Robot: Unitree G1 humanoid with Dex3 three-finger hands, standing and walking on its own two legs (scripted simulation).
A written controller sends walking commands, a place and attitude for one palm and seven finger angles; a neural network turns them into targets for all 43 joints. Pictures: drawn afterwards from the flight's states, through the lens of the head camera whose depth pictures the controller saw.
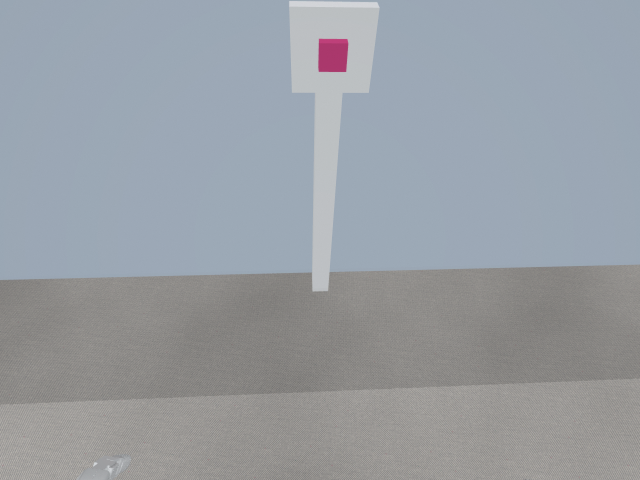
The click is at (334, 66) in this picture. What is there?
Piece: button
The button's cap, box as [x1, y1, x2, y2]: [318, 39, 347, 71]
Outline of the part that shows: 319,39 319,71 345,71 347,40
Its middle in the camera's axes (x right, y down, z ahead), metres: +0.02 -0.37 +0.77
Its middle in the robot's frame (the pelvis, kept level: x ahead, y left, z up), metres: +0.84 +0.03 +0.14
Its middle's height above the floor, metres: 0.91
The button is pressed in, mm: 0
